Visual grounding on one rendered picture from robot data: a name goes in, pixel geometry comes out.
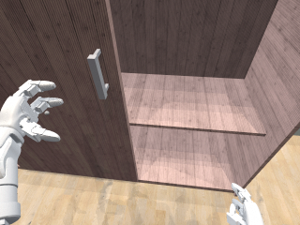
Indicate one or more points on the left robot hand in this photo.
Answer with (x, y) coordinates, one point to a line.
(15, 110)

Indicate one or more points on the right robot hand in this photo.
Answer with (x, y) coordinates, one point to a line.
(249, 212)

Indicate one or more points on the handle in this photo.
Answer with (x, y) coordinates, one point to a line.
(94, 65)

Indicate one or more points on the wardrobe door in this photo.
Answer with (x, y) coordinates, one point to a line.
(50, 40)

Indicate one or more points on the robot left forearm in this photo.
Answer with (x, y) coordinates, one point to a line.
(11, 142)

